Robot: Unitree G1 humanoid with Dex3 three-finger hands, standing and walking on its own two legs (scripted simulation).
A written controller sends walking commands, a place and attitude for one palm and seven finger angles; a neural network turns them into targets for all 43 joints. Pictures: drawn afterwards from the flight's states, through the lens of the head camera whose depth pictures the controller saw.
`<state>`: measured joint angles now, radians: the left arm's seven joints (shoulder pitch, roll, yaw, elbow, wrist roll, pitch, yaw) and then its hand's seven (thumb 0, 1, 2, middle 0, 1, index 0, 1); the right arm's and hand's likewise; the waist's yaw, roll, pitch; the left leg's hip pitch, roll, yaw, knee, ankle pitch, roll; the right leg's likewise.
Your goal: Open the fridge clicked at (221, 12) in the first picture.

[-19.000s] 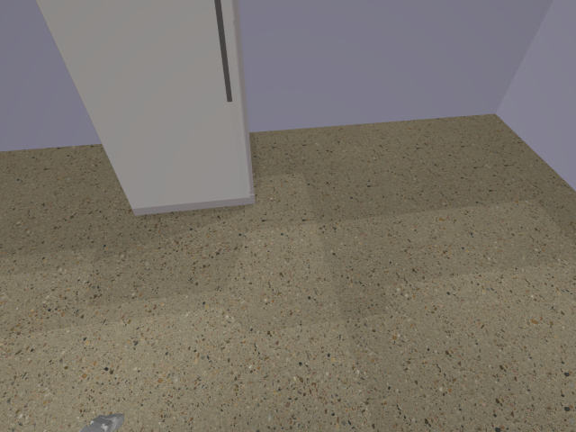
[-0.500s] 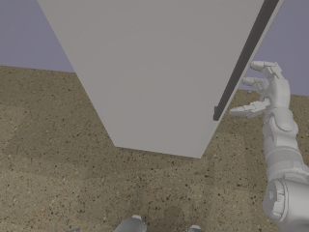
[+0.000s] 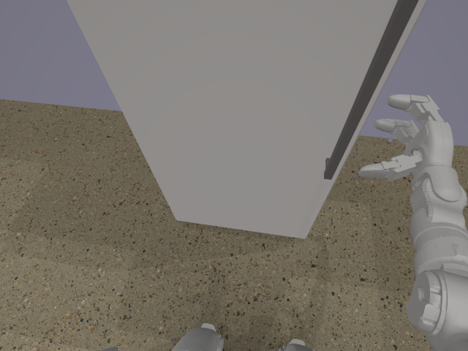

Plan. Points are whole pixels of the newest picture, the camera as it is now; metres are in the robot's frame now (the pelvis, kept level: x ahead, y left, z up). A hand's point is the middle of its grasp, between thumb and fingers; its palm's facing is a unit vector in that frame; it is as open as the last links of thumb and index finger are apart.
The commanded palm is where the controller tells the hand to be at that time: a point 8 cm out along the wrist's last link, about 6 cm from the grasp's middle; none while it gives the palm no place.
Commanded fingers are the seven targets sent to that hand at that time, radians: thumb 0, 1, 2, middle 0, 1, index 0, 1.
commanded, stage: move the hooked fingers beside the handle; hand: right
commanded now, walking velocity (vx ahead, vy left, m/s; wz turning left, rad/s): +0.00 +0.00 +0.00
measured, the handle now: (362, 90) +0.54 -0.13 +0.13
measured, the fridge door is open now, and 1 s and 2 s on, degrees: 0 0 0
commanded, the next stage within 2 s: feel for the door with the fingertips in 1.50 s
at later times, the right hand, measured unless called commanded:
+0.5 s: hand (397, 141) +0.47 -0.19 +0.09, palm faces +0.01 +1.00 -0.01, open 14.0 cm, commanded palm +0.44 -0.24 +0.09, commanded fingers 0.00 0.50 -0.30 0.30 1.20 0.30 1.20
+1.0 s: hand (402, 145) +0.47 -0.20 +0.09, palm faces +0.01 +1.00 +0.00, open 14.0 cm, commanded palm +0.44 -0.25 +0.09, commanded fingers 0.00 0.50 -0.30 0.30 1.20 0.30 1.20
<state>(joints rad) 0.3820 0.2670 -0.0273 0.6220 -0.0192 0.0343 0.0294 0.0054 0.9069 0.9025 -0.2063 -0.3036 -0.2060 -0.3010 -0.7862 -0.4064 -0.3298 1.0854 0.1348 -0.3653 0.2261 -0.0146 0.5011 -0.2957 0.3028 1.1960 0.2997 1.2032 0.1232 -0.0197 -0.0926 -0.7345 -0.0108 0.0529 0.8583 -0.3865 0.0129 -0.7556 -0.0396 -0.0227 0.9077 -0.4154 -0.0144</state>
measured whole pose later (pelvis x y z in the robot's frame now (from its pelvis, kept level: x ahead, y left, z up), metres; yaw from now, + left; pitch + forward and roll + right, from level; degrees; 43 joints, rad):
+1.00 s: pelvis +0.00 +0.00 +0.00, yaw +0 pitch +15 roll +2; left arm 0.36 0.26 -0.03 0.61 -0.02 0.03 0.04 0.01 0.91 0.90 -0.21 -0.30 -0.21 -0.30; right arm -0.75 -0.42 -0.34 1.05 0.15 -0.35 0.27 -0.01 0.50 -0.30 0.30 1.20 0.30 1.20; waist 0.11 -0.02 -0.10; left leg -0.73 -0.01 0.05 0.86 -0.39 0.01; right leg -0.75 -0.04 -0.02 0.91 -0.42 -0.02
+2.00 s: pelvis +0.00 +0.00 +0.00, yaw +0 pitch +14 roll +1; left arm 0.38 0.25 -0.02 0.62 -0.01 0.02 0.02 0.01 0.91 0.90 -0.21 -0.30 -0.21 -0.30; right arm -0.72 -0.32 -0.28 0.98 0.13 -0.36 0.15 -0.01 0.50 -0.30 0.30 1.20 0.30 1.20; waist 0.11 -0.03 -0.10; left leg -0.72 -0.01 0.04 0.85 -0.39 0.01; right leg -0.73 -0.04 -0.03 0.90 -0.42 -0.01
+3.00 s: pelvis +0.01 +0.00 +0.00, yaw +0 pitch +16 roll +2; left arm 0.39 0.25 -0.02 0.63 0.00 0.03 0.01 0.00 0.91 0.90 -0.21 -0.30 -0.21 -0.30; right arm -0.80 -0.35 -0.29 1.07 0.11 -0.37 0.15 -0.01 0.50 -0.30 0.31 1.20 0.31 1.21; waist 0.13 -0.03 -0.11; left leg -0.75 -0.01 0.04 0.86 -0.39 0.01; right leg -0.77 -0.04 -0.02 0.92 -0.43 -0.02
